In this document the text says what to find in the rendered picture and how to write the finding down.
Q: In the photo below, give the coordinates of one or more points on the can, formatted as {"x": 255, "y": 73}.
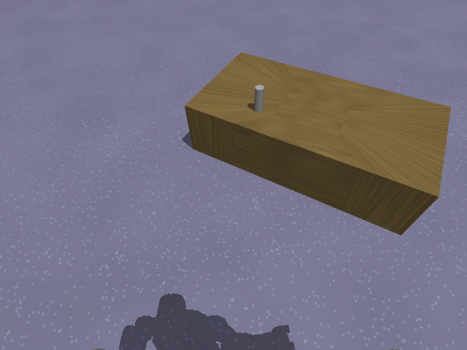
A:
{"x": 258, "y": 105}

